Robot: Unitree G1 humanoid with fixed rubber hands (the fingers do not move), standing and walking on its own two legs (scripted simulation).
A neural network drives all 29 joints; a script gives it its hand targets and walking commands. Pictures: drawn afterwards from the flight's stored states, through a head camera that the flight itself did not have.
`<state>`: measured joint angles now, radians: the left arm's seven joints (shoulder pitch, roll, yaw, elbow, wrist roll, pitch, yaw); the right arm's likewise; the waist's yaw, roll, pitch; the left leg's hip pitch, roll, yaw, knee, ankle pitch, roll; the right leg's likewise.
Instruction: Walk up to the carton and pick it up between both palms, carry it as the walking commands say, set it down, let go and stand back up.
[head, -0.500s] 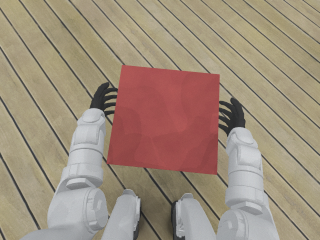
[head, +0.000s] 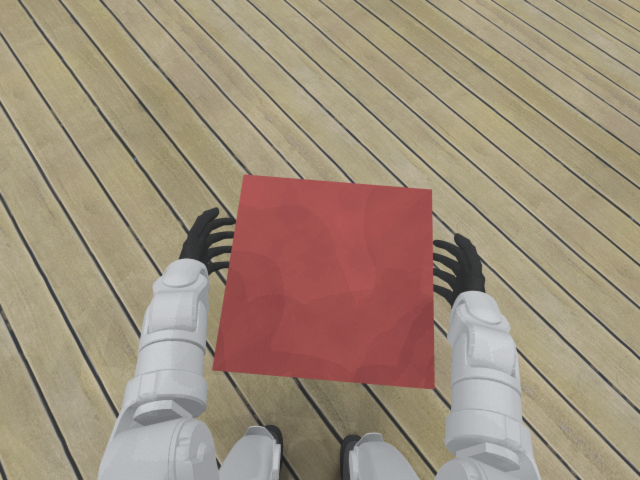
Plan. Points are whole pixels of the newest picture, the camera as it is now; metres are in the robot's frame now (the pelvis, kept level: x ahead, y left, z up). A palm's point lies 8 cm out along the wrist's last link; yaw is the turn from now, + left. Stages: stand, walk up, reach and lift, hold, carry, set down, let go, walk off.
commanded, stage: reach and lift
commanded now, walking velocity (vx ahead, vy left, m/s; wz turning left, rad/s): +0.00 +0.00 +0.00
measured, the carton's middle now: (328, 286) +0.38 -0.01 -0.12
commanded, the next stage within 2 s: none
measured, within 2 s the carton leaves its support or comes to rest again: neither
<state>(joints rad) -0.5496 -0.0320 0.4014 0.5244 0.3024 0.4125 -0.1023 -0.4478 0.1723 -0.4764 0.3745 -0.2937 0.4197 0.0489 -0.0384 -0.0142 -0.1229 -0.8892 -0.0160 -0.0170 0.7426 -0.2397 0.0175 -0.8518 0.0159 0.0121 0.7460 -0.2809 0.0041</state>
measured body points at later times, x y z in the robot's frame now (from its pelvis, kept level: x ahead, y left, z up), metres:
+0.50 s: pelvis +0.02 +0.00 +0.04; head +0.06 +0.01 +0.49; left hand +0.37 +0.17 +0.03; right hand +0.34 -0.19 +0.04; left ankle +0.05 +0.11 -0.70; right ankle +0.03 -0.12 -0.70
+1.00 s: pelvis +0.03 +0.00 +0.05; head +0.00 +0.01 +0.50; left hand +0.35 +0.16 +0.09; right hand +0.32 -0.19 +0.09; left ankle +0.05 +0.11 -0.70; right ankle +0.03 -0.12 -0.70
